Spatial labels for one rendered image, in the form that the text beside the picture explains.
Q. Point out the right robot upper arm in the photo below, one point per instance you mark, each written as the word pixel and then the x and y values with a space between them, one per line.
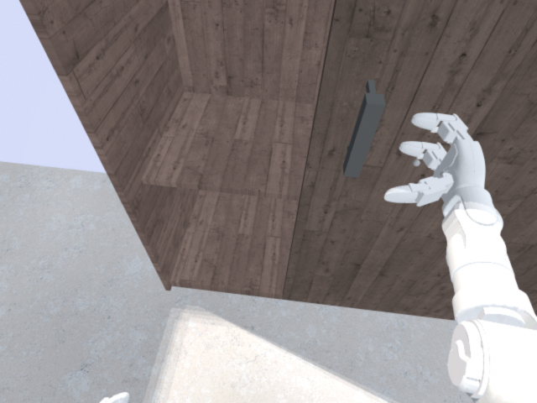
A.
pixel 493 362

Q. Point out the handle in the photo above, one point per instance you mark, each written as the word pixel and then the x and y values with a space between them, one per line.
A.
pixel 368 119

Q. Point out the right robot hand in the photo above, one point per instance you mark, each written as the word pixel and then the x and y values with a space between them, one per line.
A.
pixel 464 162

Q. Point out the robot right forearm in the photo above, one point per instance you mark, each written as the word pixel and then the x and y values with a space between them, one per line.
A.
pixel 482 276

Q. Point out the wardrobe door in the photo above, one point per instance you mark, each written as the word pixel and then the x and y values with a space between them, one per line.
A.
pixel 474 58

